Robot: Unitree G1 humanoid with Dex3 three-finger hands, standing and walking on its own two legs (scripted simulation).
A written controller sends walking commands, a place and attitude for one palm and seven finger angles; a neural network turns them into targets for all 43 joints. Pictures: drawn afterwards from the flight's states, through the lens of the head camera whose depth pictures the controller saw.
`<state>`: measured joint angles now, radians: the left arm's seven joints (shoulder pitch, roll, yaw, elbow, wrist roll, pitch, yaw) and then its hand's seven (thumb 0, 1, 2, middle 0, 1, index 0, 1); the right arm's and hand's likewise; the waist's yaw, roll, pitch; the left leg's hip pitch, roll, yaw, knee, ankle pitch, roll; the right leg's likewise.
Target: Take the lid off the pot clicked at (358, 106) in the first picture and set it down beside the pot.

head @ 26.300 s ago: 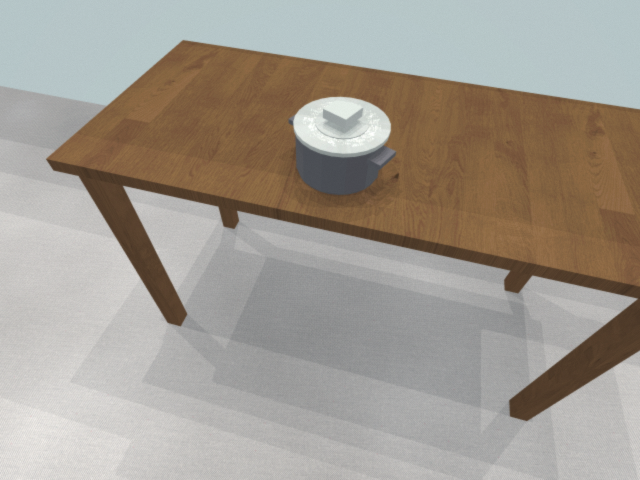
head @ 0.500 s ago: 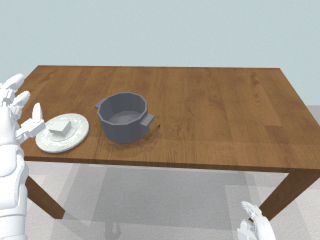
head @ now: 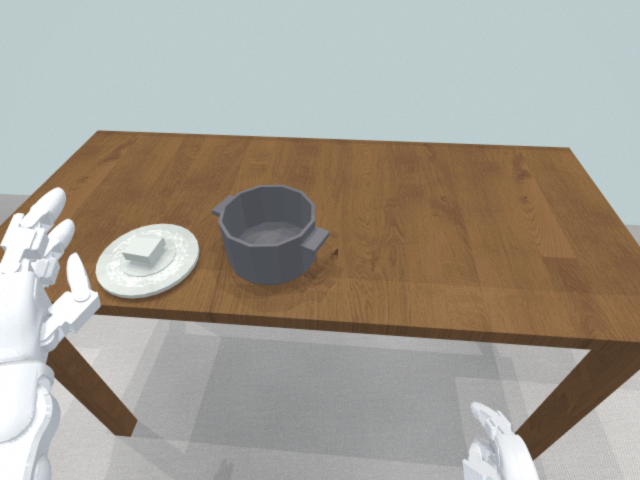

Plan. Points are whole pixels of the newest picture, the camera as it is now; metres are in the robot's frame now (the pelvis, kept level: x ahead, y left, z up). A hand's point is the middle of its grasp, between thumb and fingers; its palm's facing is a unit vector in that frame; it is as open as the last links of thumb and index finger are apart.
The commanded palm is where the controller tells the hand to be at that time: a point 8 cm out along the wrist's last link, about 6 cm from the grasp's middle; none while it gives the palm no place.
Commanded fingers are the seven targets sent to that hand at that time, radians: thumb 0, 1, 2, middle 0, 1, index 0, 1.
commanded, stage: draw the hand back to the body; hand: left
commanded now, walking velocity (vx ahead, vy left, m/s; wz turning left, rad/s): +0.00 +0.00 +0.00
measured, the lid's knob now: (144, 248) +0.46 +0.37 -0.01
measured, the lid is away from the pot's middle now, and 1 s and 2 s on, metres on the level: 0.22 0.22 0.22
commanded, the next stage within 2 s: step back with the hand held close in 0.38 s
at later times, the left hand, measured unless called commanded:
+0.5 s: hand (65, 347) +0.18 +0.26 +0.17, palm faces +0.42 -0.85 -0.32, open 7.5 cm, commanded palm +0.12 +0.30 +0.18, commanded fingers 0.00 0.90 0.90 -0.20 -0.30 -0.20 -0.30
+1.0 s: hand (34, 385) +0.14 +0.27 +0.16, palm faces +0.29 -0.82 -0.49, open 7.4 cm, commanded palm +0.08 +0.31 +0.18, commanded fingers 0.00 0.90 0.90 -0.20 -0.30 -0.20 -0.30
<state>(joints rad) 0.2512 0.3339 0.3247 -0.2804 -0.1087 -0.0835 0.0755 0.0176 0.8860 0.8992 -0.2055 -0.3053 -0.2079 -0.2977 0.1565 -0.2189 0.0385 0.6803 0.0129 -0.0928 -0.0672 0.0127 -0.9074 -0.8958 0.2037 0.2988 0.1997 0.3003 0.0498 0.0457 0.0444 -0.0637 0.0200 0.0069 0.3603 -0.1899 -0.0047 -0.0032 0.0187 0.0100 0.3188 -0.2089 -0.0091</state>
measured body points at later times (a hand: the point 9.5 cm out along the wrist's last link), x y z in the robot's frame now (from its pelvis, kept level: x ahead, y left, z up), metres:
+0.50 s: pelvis +0.00 +0.01 +0.00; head -0.03 +0.01 +0.45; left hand +0.15 +0.30 +0.18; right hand +0.20 -0.19 -0.07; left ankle +0.01 +0.12 -0.75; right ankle -0.01 -0.12 -0.75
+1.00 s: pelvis -0.05 +0.03 -0.02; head -0.02 +0.05 +0.43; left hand +0.12 +0.31 +0.19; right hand +0.14 -0.20 -0.08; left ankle +0.01 +0.12 -0.75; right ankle -0.02 -0.11 -0.75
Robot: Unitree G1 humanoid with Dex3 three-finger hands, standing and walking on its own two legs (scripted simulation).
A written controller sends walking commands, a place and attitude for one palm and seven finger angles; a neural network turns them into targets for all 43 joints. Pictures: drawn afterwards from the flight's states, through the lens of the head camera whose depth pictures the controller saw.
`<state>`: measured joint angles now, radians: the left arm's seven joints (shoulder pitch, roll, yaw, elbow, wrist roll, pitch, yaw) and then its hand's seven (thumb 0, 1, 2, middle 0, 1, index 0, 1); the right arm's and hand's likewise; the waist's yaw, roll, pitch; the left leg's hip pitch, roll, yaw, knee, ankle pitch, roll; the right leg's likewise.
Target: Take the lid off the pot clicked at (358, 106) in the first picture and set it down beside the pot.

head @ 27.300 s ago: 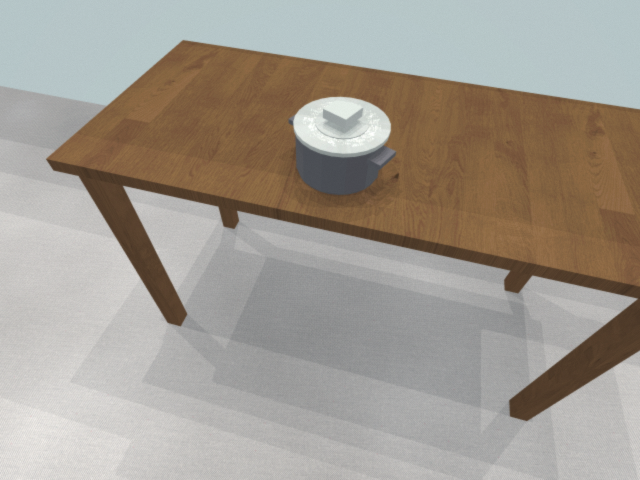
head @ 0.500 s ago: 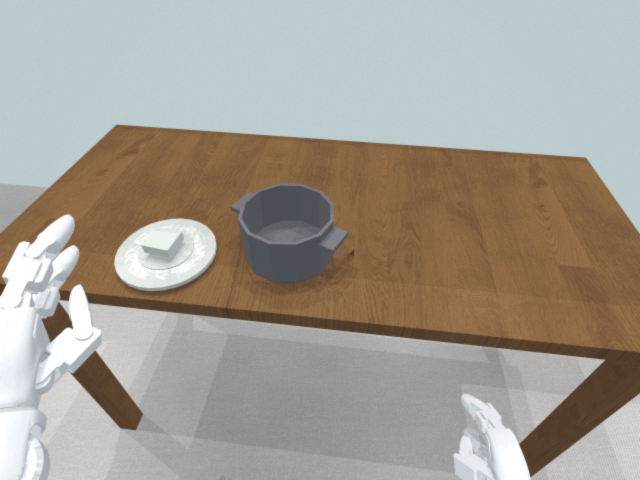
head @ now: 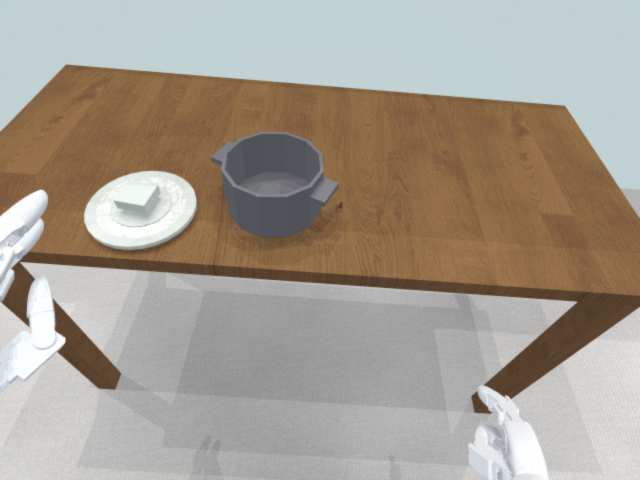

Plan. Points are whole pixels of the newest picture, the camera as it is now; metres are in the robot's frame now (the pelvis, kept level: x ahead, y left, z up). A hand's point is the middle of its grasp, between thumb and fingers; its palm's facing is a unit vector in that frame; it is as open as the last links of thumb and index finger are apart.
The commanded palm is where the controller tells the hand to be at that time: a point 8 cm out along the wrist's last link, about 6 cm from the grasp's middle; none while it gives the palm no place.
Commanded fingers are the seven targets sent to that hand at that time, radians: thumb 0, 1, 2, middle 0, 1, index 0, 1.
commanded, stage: step back with the hand held close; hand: left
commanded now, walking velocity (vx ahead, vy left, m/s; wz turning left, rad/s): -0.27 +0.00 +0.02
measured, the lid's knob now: (138, 196) +0.51 +0.34 +0.01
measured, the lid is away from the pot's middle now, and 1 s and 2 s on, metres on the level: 0.22 0.22 0.22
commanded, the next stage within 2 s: stop stepping back and stand still in 0.88 s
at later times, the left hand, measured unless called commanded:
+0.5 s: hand (4, 422) +0.13 +0.23 +0.18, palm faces +0.34 -0.82 -0.46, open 7.5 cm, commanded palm +0.07 +0.28 +0.19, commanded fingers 0.00 0.90 0.90 -0.20 -0.30 -0.20 -0.30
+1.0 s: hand out of the picture +0.04 +0.29 +0.16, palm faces +0.36 -0.88 -0.31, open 7.4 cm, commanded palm -0.05 +0.33 +0.19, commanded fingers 0.00 0.90 0.90 -0.20 -0.30 -0.20 -0.30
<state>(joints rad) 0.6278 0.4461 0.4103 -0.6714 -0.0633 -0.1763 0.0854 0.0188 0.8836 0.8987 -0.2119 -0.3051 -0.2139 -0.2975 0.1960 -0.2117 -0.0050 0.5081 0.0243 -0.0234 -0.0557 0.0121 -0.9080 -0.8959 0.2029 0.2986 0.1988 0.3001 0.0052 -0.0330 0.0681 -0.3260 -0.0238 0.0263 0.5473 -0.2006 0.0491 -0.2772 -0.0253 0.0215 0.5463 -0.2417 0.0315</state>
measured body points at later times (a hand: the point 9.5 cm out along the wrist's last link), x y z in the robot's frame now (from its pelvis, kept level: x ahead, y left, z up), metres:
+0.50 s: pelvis -0.07 +0.00 +0.00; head -0.04 +0.03 +0.44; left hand +0.10 +0.28 +0.21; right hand +0.09 -0.23 -0.07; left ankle +0.03 +0.09 -0.73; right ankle -0.15 -0.13 -0.73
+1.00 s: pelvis -0.17 +0.05 -0.01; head -0.17 +0.09 +0.44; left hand +0.02 +0.33 +0.18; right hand -0.01 -0.20 -0.06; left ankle -0.08 +0.10 -0.73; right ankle -0.17 -0.12 -0.70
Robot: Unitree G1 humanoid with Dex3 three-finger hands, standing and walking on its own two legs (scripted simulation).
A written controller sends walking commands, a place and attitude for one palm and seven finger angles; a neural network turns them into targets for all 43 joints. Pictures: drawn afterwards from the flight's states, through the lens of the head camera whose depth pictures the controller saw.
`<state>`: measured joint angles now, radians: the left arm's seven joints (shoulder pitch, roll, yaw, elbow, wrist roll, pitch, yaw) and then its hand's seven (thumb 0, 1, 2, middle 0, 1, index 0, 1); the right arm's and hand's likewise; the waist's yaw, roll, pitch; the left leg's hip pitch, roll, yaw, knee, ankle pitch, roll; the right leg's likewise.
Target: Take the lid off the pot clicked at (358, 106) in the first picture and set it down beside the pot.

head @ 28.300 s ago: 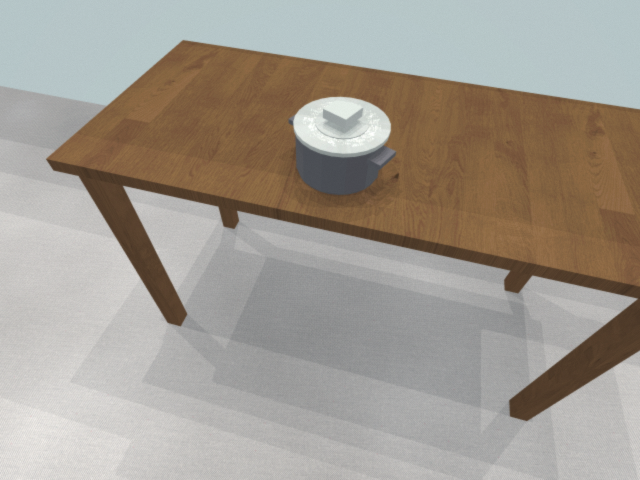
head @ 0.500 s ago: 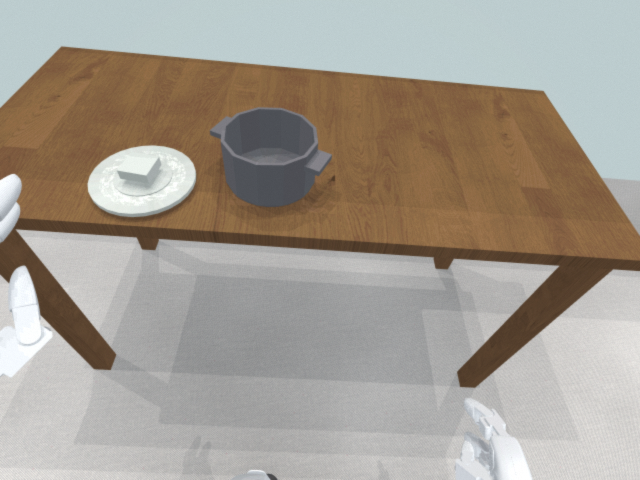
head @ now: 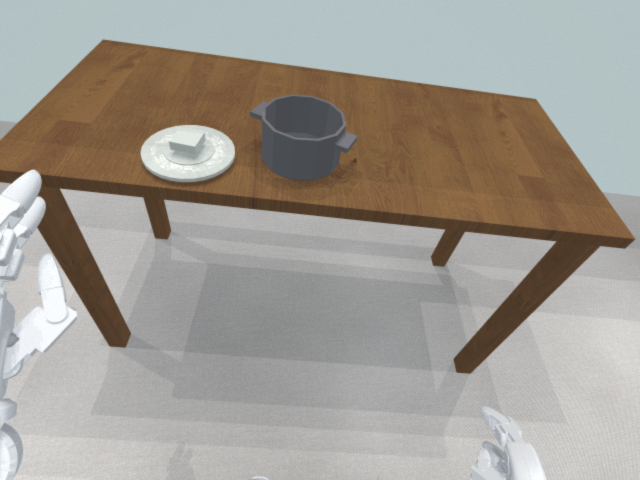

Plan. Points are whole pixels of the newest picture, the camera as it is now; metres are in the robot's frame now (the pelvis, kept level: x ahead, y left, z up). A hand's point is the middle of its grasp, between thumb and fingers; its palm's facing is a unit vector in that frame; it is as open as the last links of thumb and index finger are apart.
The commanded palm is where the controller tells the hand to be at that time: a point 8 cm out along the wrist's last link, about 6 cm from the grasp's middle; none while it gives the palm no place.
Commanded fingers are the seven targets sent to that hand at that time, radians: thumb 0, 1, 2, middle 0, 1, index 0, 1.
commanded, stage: stop stepping back and stand still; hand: left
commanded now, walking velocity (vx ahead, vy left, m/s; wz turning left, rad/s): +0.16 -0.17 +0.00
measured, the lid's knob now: (187, 140) +0.69 +0.29 +0.01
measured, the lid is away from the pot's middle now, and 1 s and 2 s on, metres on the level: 0.22 0.22 0.22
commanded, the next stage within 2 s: let the arm hang, fingers relaxed in 1.62 s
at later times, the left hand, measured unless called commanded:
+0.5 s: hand out of the picture +0.09 +0.29 +0.17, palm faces +0.42 -0.88 -0.25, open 7.4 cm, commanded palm +0.02 +0.32 +0.20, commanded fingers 0.00 0.90 0.90 -0.20 -0.30 -0.20 -0.30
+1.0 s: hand out of the picture +0.02 +0.26 -0.10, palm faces +0.17 -0.94 -0.28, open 7.4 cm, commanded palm none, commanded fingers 0.00 0.90 0.90 -0.20 -0.30 -0.20 -0.30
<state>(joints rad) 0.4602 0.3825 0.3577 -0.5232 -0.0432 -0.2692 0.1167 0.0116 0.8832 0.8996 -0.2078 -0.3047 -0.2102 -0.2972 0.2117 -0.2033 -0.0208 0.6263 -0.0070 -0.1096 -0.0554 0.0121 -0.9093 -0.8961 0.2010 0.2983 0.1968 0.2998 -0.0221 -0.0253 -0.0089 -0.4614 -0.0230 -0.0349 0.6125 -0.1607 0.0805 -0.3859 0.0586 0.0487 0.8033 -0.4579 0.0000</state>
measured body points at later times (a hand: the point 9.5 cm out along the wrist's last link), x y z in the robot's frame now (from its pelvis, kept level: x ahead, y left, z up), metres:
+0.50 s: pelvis -0.11 +0.05 -0.01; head -0.15 +0.08 +0.44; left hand +0.06 +0.34 +0.19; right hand +0.03 -0.21 -0.06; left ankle -0.10 +0.17 -0.73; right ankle -0.15 -0.09 -0.72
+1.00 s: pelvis -0.12 +0.05 -0.02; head -0.14 +0.03 +0.43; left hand +0.01 +0.31 -0.08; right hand +0.01 -0.21 -0.13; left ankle -0.13 +0.21 -0.73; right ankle -0.10 -0.08 -0.73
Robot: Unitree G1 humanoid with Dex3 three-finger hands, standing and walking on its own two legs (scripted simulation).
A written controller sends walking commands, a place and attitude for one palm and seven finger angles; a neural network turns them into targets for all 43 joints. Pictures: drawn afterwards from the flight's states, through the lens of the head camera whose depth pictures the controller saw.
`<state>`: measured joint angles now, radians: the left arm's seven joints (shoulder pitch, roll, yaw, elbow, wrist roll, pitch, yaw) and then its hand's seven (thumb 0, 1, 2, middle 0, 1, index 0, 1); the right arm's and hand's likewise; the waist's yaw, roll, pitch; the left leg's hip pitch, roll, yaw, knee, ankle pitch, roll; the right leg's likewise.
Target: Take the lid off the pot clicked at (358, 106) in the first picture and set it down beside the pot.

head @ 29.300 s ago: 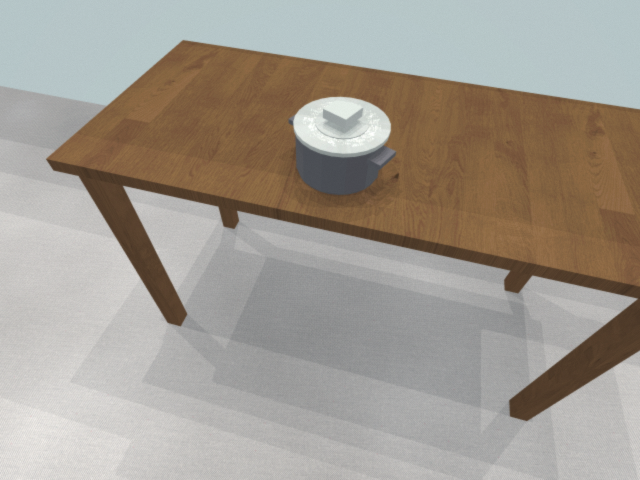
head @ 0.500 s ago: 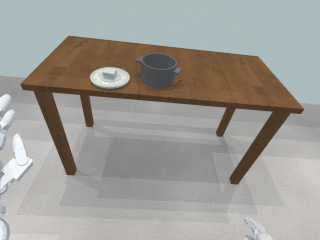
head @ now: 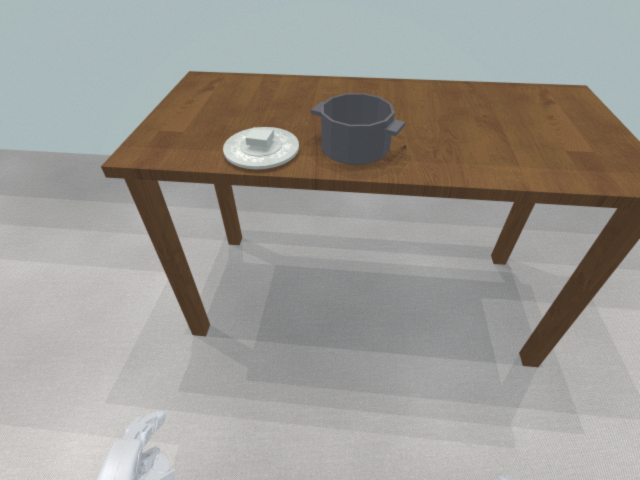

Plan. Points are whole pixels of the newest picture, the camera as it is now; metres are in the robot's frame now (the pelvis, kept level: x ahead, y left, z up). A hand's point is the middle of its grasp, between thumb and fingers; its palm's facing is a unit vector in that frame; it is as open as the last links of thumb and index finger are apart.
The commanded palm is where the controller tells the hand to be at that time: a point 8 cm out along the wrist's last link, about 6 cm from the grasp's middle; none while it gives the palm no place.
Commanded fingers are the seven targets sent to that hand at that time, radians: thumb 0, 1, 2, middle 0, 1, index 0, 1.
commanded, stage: stop stepping back and stand still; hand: left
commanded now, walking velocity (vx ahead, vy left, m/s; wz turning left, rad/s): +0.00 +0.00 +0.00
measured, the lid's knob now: (260, 137) +0.83 +0.15 +0.03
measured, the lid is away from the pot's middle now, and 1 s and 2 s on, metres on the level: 0.22 0.22 0.22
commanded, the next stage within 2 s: let the arm hang, fingers relaxed in 0.62 s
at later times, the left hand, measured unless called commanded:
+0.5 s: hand out of the picture +0.08 +0.19 -0.15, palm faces +0.01 -0.98 -0.22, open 7.4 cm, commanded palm none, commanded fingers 0.00 0.90 0.90 -0.20 -0.30 -0.20 -0.30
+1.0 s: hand out of the picture +0.11 +0.17 -0.15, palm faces -0.02 -0.98 -0.21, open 7.3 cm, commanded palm none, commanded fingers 0.00 0.90 0.90 -0.20 -0.30 -0.20 -0.30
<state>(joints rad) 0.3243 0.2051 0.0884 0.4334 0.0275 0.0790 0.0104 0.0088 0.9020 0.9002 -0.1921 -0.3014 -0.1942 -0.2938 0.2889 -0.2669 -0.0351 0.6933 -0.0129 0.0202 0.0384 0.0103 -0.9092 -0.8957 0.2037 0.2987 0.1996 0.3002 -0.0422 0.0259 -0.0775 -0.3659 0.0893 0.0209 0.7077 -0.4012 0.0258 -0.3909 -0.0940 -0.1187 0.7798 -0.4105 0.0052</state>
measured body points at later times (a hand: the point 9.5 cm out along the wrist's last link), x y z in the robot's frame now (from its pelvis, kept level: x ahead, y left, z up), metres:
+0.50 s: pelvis +0.05 +0.01 +0.02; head +0.09 +0.00 +0.47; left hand +0.08 +0.24 -0.13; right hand +0.08 -0.23 -0.13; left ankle +0.01 +0.11 -0.71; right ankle +0.01 -0.12 -0.71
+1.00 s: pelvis +0.05 +0.00 +0.03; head +0.07 -0.01 +0.48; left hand +0.11 +0.22 -0.13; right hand +0.02 -0.22 -0.13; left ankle +0.01 +0.11 -0.71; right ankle +0.01 -0.12 -0.71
